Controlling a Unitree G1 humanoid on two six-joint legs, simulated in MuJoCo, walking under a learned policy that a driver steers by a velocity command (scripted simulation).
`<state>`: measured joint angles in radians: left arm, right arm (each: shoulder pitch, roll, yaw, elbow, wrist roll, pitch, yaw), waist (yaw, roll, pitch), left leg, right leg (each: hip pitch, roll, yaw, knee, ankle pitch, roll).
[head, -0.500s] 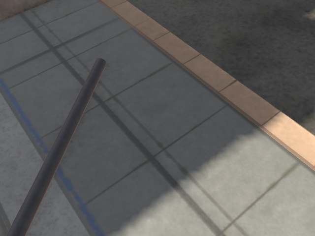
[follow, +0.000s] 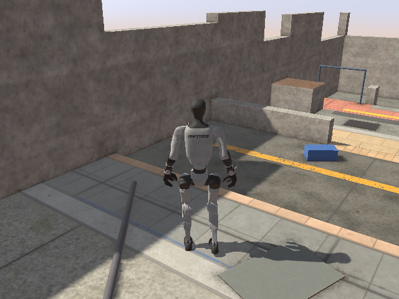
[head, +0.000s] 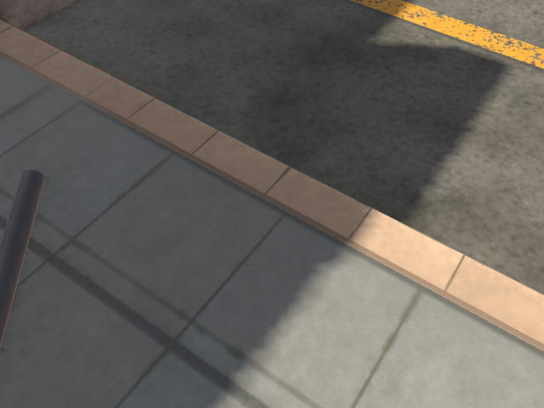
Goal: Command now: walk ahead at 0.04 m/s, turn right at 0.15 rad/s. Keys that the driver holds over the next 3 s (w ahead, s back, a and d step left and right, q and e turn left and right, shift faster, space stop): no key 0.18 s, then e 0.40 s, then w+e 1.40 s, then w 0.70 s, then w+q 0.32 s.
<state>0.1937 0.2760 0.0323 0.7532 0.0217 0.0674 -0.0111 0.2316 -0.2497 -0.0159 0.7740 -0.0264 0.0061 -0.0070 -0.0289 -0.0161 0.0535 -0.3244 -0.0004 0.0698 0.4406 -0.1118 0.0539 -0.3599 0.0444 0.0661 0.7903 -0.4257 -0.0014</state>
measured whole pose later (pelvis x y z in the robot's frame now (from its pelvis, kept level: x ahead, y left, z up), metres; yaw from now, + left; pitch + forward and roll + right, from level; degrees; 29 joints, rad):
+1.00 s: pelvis +0.09 -0.06 +0.01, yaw -24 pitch +2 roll +1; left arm 0.47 0.26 0.06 0.84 0.01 -0.03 -0.01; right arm 0.12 -0.30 -0.06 0.76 -0.03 0.01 0.03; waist 0.07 0.04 0.00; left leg -0.58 0.04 -0.01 0.77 -0.16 -0.05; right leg -0.02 0.09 0.16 0.26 -0.26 -0.09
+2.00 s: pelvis +0.50 -0.38 +0.01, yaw -59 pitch +1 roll +0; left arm 0.42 0.27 0.06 0.83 0.00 -0.04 -0.01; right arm 0.11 -0.28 -0.03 0.70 -0.05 0.01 0.02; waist 0.06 0.04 0.04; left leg -0.69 0.12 -0.04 0.85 -0.10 -0.05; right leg -0.07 0.17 0.12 0.29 -0.22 -0.15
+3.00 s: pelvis +0.74 -0.86 +0.00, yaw -59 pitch +0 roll -2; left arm 0.22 0.23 0.06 0.95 0.02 -0.12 0.02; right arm 0.20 -0.29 -0.08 0.85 -0.04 -0.02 0.05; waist -0.01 0.05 0.09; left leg -0.53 0.06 0.01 0.85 -0.09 0.03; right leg -0.16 0.02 -0.12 0.41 -0.25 -0.03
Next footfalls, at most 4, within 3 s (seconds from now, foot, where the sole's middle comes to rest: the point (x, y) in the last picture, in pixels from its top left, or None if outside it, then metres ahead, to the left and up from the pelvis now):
0.06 right None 0.04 -0.11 -0.77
0.70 right None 0.01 -0.11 -0.77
1.14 left None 0.35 -0.03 -0.77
1.64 right None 0.46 -0.38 -0.77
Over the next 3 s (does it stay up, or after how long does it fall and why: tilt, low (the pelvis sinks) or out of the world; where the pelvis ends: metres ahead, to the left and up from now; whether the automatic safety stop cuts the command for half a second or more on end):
stays up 0.74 -0.86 0.00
